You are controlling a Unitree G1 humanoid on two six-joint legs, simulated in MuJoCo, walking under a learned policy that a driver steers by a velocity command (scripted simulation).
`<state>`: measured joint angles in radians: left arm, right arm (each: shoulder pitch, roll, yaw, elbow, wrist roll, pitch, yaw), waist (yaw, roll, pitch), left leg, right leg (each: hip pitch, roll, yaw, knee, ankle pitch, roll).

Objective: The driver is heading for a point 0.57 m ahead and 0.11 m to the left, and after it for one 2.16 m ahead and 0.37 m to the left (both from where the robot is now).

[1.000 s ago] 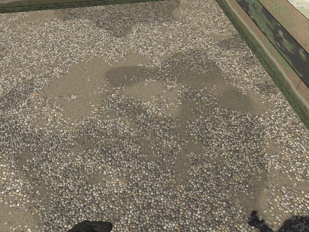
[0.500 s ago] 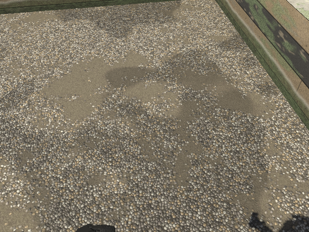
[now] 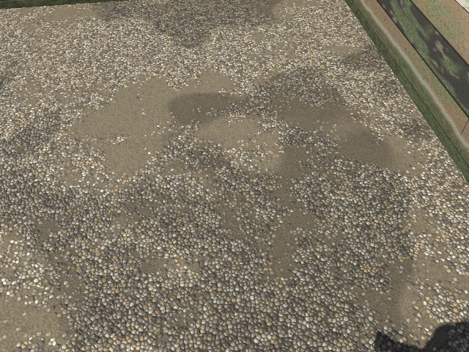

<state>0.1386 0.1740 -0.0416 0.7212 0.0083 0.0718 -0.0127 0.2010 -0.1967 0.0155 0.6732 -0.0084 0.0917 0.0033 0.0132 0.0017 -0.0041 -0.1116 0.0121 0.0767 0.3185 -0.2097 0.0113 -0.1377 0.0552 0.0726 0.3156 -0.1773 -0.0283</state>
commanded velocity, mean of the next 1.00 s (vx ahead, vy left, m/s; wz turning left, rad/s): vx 0.05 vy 0.00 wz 0.00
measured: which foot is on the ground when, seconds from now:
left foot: down 0.00-1.00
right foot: down 0.00-1.00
